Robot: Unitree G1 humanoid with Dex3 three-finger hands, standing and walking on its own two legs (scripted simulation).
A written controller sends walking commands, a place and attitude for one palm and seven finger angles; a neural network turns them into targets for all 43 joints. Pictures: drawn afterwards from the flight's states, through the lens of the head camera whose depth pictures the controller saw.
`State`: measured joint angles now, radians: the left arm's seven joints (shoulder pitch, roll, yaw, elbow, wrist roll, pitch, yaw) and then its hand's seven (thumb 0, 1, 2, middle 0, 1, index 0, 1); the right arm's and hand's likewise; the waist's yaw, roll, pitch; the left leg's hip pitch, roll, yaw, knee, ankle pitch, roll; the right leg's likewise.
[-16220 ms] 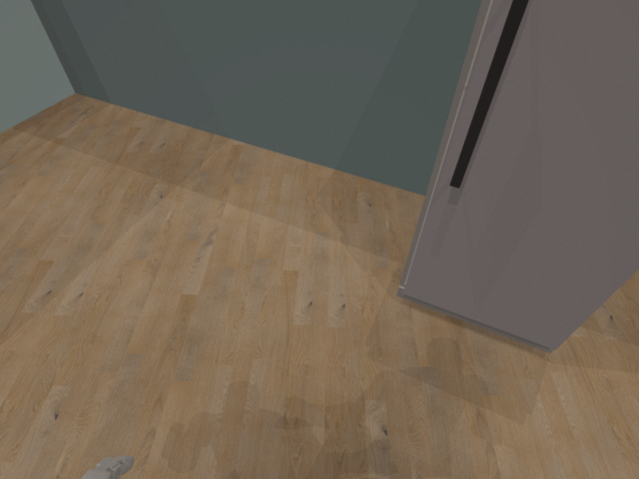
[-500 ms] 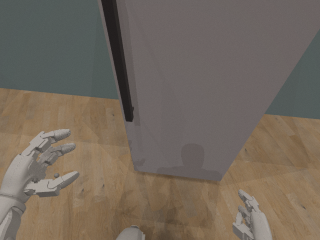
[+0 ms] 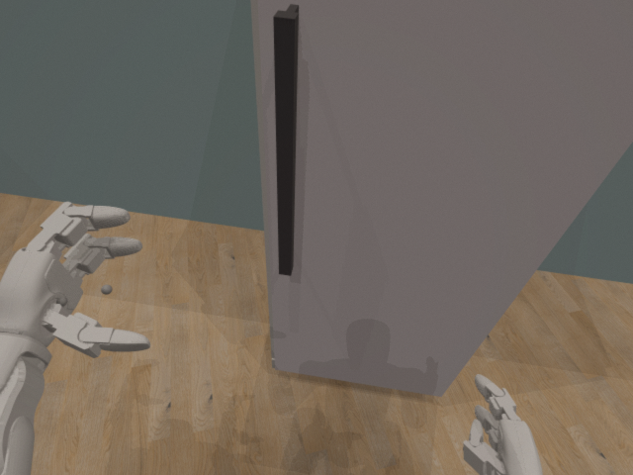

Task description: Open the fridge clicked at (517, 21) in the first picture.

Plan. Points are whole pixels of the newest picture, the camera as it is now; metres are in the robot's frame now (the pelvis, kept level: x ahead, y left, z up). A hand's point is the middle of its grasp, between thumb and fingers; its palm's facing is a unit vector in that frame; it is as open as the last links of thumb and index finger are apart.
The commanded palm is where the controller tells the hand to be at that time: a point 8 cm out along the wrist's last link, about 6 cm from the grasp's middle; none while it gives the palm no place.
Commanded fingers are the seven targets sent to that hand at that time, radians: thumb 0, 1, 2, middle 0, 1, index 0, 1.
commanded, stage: raise the hand to about handle height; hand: left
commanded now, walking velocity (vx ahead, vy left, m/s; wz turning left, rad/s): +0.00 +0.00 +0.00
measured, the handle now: (288, 169) +0.51 +0.12 +0.12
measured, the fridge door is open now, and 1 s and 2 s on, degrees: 0 0 0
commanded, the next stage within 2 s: move the hooked fingers beside the handle in 0.88 s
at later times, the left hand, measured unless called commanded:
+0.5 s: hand (93, 221) +0.27 +0.26 +0.22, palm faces +0.08 -0.99 -0.08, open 14.0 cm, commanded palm +0.23 +0.30 +0.22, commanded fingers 0.00 -0.50 0.30 -0.30 -1.20 -0.30 -1.20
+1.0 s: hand (134, 216) +0.29 +0.23 +0.21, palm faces +0.08 -1.00 -0.05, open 13.9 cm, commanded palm +0.25 +0.28 +0.22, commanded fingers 0.00 -0.50 0.30 -0.30 -1.20 -0.30 -1.20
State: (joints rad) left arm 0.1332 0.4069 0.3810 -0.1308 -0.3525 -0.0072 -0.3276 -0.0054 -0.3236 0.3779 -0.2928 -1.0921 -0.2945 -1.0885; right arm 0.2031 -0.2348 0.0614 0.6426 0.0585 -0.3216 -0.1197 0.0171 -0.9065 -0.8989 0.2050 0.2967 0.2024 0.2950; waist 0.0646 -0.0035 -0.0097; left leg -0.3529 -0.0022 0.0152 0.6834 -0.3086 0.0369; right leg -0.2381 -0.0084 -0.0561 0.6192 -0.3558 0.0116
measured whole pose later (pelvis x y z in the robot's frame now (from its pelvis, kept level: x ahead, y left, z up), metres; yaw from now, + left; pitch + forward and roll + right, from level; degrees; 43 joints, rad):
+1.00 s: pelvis +0.01 -0.04 +0.01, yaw -1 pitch -4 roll +0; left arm -0.14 0.47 0.46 0.05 -0.34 0.30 -0.38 -0.01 -0.50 0.30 -0.30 -1.21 -0.31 -1.20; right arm 0.18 -0.28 0.06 0.65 0.10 -0.19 -0.13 0.02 -0.91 -0.90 0.20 0.30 0.20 0.29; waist 0.06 0.05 -0.03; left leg -0.22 0.03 0.02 0.54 -0.25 -0.01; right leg -0.14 0.03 -0.05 0.52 -0.32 -0.03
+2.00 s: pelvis +0.01 -0.03 +0.02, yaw -2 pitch -1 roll +0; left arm -0.47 0.42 0.33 0.39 -0.23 0.27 -0.23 -0.01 -0.50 0.30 -0.30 -1.20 -0.31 -1.20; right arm 0.24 -0.27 0.04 0.69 0.09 -0.11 -0.12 0.02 -0.91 -0.90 0.21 0.30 0.20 0.29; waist -0.01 0.02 -0.04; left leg -0.23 0.03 0.04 0.47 -0.22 0.00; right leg -0.15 0.02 -0.03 0.47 -0.29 -0.03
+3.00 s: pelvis +0.02 -0.01 +0.01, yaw -3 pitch +3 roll -1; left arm -0.66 0.42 0.31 0.64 -0.18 0.12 -0.20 -0.01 -0.50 0.30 -0.30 -1.20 -0.30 -1.20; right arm 0.34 -0.26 0.01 0.69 0.08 -0.08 -0.09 0.01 -0.91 -0.90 0.21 0.30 0.20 0.29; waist -0.05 0.02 -0.06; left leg -0.32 0.02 0.05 0.53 -0.26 0.02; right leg -0.23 0.02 -0.01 0.48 -0.30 -0.01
